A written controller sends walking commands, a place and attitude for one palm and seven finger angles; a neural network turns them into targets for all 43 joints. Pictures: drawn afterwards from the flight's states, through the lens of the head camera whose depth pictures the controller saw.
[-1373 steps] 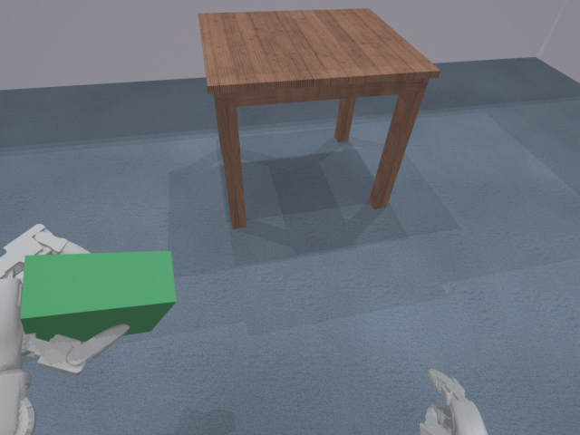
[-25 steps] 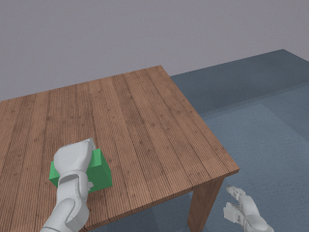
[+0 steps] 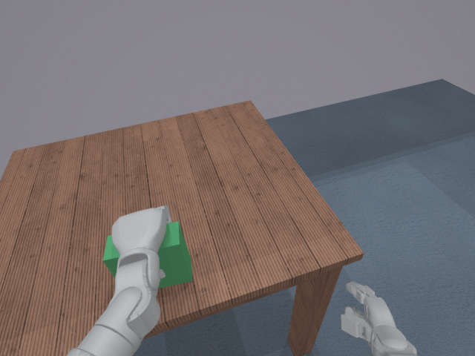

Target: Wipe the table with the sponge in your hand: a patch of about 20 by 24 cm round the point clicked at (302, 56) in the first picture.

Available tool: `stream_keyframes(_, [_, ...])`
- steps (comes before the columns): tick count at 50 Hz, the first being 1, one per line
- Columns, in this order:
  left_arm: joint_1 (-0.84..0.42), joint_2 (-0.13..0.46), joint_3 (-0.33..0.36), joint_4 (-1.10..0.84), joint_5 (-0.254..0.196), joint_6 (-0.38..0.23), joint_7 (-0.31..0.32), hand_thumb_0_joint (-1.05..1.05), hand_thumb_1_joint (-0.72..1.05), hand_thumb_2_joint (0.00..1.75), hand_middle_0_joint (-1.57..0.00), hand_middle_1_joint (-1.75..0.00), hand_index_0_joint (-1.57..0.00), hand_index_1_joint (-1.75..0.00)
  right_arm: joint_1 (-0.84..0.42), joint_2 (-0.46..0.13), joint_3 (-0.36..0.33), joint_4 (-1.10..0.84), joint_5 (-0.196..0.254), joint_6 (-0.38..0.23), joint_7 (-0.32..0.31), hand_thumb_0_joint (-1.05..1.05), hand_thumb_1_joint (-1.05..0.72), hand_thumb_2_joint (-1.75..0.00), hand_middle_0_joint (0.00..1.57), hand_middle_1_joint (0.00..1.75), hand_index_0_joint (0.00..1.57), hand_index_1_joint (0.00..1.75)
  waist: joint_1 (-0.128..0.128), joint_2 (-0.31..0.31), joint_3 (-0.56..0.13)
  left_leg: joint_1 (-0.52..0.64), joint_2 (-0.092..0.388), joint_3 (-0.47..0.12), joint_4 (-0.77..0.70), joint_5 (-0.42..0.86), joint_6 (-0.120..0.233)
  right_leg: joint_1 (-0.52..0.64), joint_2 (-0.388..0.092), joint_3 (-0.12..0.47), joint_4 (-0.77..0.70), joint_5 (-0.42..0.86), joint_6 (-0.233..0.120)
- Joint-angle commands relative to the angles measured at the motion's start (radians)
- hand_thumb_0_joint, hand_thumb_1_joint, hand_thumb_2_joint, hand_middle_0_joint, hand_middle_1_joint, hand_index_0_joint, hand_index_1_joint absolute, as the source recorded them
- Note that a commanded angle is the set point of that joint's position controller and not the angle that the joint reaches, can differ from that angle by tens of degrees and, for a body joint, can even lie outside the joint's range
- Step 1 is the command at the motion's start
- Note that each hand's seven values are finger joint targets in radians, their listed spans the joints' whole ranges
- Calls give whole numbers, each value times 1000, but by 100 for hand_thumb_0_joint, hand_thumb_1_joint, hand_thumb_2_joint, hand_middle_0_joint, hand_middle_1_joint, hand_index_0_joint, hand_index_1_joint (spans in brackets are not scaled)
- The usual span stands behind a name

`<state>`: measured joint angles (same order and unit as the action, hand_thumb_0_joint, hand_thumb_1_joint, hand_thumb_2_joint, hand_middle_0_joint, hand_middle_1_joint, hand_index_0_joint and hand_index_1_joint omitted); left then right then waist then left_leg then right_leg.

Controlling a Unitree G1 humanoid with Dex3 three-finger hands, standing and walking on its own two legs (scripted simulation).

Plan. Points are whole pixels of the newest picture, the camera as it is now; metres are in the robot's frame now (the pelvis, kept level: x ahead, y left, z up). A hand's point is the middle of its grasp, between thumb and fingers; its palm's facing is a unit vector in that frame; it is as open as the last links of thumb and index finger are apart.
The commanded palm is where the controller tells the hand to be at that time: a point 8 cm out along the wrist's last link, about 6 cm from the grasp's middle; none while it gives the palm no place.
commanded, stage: slide across to the third lane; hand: left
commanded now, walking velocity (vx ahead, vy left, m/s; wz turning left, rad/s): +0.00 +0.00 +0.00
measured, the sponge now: (154, 265) +0.28 +0.21 -0.02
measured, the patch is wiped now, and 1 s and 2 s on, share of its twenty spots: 0.90 0.95 0.95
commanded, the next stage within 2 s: wipe forward along the third lane in 0.18 s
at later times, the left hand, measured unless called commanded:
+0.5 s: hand (175, 234) +0.32 +0.17 +0.04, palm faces -0.03 -0.11 -0.99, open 9.8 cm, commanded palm +0.30 +0.17 +0.08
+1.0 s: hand (174, 213) +0.37 +0.19 +0.04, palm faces -0.07 -0.06 -1.00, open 9.8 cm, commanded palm +0.35 +0.20 +0.08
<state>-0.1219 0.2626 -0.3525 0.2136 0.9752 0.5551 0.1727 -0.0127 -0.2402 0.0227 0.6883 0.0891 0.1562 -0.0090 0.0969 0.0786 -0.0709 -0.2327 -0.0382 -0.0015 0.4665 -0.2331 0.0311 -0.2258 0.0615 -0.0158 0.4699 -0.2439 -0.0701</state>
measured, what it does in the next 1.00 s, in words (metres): stands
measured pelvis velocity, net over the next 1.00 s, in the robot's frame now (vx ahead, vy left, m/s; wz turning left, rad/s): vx -0.01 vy -0.02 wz -0.01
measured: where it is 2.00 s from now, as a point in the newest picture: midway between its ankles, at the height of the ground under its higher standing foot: outside the picture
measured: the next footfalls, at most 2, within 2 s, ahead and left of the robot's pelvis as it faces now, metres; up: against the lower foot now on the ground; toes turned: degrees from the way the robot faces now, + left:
none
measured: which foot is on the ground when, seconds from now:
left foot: down 0.00-1.00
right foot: down 0.00-1.00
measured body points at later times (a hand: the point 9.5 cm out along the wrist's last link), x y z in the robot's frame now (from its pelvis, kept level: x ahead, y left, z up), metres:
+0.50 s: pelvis +0.00 -0.01 +0.00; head -0.02 -0.05 +0.45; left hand +0.31 +0.18 +0.09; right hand +0.23 -0.22 -0.09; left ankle +0.01 +0.10 -0.74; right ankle +0.00 -0.08 -0.74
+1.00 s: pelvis -0.01 -0.02 +0.00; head -0.01 -0.05 +0.45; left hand +0.37 +0.19 +0.09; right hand +0.16 -0.27 -0.12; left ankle +0.01 +0.10 -0.74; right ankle +0.00 -0.08 -0.74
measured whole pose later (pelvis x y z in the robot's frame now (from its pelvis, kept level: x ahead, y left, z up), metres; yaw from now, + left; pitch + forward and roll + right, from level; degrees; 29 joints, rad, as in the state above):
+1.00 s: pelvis -0.01 -0.02 +0.00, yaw -1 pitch +5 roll +1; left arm -0.51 0.25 -0.23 0.71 0.96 0.48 0.20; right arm 0.08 -0.27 0.01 0.73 0.10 0.18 -0.08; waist 0.02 0.05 -0.11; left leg -0.36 -0.01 0.00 0.50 -0.23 0.01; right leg -0.36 0.09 -0.02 0.49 -0.23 -0.10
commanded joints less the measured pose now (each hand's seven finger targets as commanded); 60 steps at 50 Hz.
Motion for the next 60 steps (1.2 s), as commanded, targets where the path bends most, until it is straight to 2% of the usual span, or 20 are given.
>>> stream_keyframes(1, [-301, 7, 5, -158, -4, -19, 22, 0, 10, 130, -120, -160, -120, -160, -242, -97, -31, -168, -1, -47, -3, 0, -90, -90, 20, 30, 20, 30, -29, -129, -174, 46, 3, -65, -42, 131, 21, 56, -39, 126, -85, 180, -12])
stream_keyframes(5, [-387, -17, -26, -113, -7, -19, 21, 0, 10, 130, -120, -160, -120, -160, -235, -95, -30, -161, 5, -49, -6, 0, -90, -90, 20, 30, 20, 30, -45, -116, -156, 43, 5, -64, -44, 93, 23, 24, -39, 120, -91, 128, -11])
stream_keyframes(12, [-387, -29, -21, -83, -15, -16, 30, 0, 10, 130, -120, -160, -120, -160, -240, -99, -36, -163, 5, -39, 2, 0, -90, -90, 20, 30, 20, 30, -32, -157, -200, 34, 4, -60, -38, 119, 21, 55, -40, 126, -84, 175, -9])
stream_keyframes(13, [-410, -63, -55, -83, -13, -16, 32, 0, 10, 130, -120, -160, -120, -160, -238, -93, -34, -167, 6, -38, 4, 0, -90, -90, 20, 30, 20, 30, -40, -146, -193, 35, 5, -54, -35, 117, 22, 47, -42, 113, -78, 173, -7])
stream_keyframes(16, [-421, -26, -11, -19, -10, 0, 48, 0, 10, 130, -120, -160, -120, -160, -241, -97, -33, -150, 7, -30, 2, 0, -90, -90, 20, 30, 20, 30, -33, -163, -181, 13, 3, -46, -36, 107, 18, 50, -45, 126, -84, 183, -5])
stream_keyframes(17, [-434, 18, 38, -10, -7, 7, 55, 0, 10, 130, -120, -160, -120, -160, -237, -102, -34, -145, 7, -28, 1, 0, -90, -90, 20, 30, 20, 30, -27, -155, -185, 7, 4, -50, -43, 99, 15, 53, -41, 129, -85, 165, -8])
stream_keyframes(20, [-479, -6, 18, 62, -3, 25, 63, 0, 10, 130, -120, -160, -120, -160, -231, -100, -29, -136, 9, -24, -8, 0, -90, -90, 20, 30, 20, 30, -38, -168, -166, -10, 1, -38, -41, 84, 15, 43, -47, 128, -92, 162, -2])
stream_keyframes(22, [-495, 62, 86, 92, 3, 33, 65, 0, 10, 130, -120, -160, -120, -160, -229, -109, -29, -128, 6, -18, -18, 0, -90, -90, 20, 30, 20, 30, -32, -158, -175, -22, -2, -40, -47, 69, 14, 51, -46, 149, -103, 143, -5])
stream_keyframes(26, [-557, 45, 55, 183, 22, 34, 52, 0, 10, 130, -120, -160, -120, -160, -206, -109, -24, -123, 8, -13, -38, 0, -90, -90, 20, 30, 20, 30, -54, -155, -164, -41, -7, -27, -38, 51, 15, 29, -55, 153, -108, 124, 2])
stream_keyframes(33, [-526, 101, 131, 289, 12, 2, 51, 0, 10, 130, -120, -160, -120, -160, -155, -117, -26, -132, 7, -11, -55, 0, -90, -90, 20, 30, 20, 30, -43, -167, -232, -91, -11, -24, -21, 72, 11, 82, -60, 162, -83, 197, 6])
stream_keyframes(34, [-538, 79, 112, 289, 11, -2, 52, 0, 10, 130, -120, -160, -120, -160, -150, -116, -27, -133, 6, -12, -55, 0, -90, -90, 20, 30, 20, 30, -51, -168, -223, -96, -10, -20, -18, 67, 11, 71, -62, 164, -85, 207, 8])
stream_keyframes(37, [-587, 131, 155, 320, 15, -8, 52, 0, 10, 130, -120, -160, -120, -160, -139, -124, -29, -132, 6, -10, -61, 0, -90, -90, 20, 30, 20, 30, -56, -178, -197, -118, -7, -29, -25, 40, 13, 47, -62, 177, -100, 160, 7])
stream_keyframes(39, [-632, 111, 126, 341, 23, -20, 56, 0, 10, 130, -120, -160, -120, -160, -114, -126, -32, -125, 6, -11, -64, 0, -90, -90, 20, 30, 20, 30, -78, -180, -188, -121, -6, -21, -15, 29, 17, 28, -65, 169, -100, 146, 13])
stream_keyframes(42, [-642, 178, 187, 369, 20, -42, 59, 0, 10, 130, -120, -160, -120, -160, -102, -132, -35, -120, 4, -17, -71, 0, -90, -90, 20, 30, 20, 30, -72, -190, -211, -140, -5, -23, -10, 32, 18, 47, -69, 184, -96, 158, 15])
stream_keyframes(46, [-659, 156, 161, 406, 25, -61, 66, 0, 10, 130, -120, -160, -120, -160, -74, -132, -39, -113, 4, -20, -71, 0, -90, -90, 20, 30, 20, 30, -81, -164, -211, -151, -2, -14, -4, 22, 18, 33, -73, 180, -95, 152, 16])
stream_keyframes(47, [-668, 209, 209, 414, 18, -63, 66, 0, 10, 130, -120, -160, -120, -160, -74, -138, -39, -111, 4, -20, -73, 0, -90, -90, 20, 30, 20, 30, -72, -173, -227, -163, -3, -23, -7, 17, 17, 47, -71, 192, -98, 139, 14])
stream_keyframes(50, [-728, 193, 181, 448, 13, -75, 71, 0, 10, 130, -120, -160, -120, -160, -55, -137, -39, -106, 6, -25, -77, 0, -90, -90, 20, 30, 20, 30, -96, -169, -203, -173, 3, -13, -4, -8, 20, 17, -78, 181, -109, 89, 25])
stream_keyframes(52, [-758, 243, 220, 470, 16, -85, 73, 0, 10, 130, -120, -160, -120, -160, -47, -140, -40, -101, 6, -29, -78, 0, -90, -90, 20, 30, 20, 30, -87, -152, -227, -179, 3, -20, -5, -2, 19, 24, -75, 181, -100, 89, 22])
stream_keyframes(54, [-777, 231, 200, 515, 23, -94, 75, 0, 10, 130, -120, -160, -120, -160, -24, -140, -40, -93, 6, -30, -78, 0, -90, -90, 20, 30, 20, 30, -100, -152, -215, -185, 6, -14, -2, -10, 22, 9, -78, 168, -101, 73, 26])
stream_keyframes(60, [-813, 247, 212, 566, 37, -129, 83, 0, 10, 130, -120, -160, -120, -160, 19, -146, -45, -83, 3, -36, -71, 0, -90, -90, 20, 30, 20, 30, -109, -147, -274, -192, 10, -11, 17, 36, 23, 27, -78, 160, -74, 185, 25])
